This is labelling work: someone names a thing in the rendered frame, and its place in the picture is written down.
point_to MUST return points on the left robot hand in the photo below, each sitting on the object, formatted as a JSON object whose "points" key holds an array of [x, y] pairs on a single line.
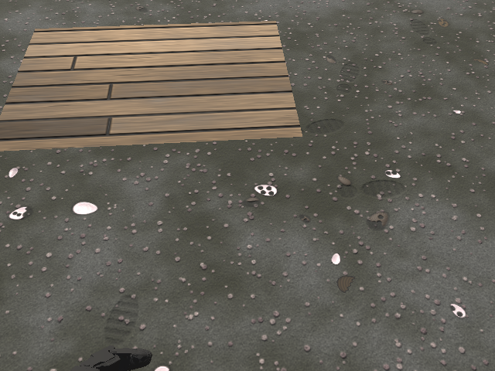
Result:
{"points": [[112, 359]]}

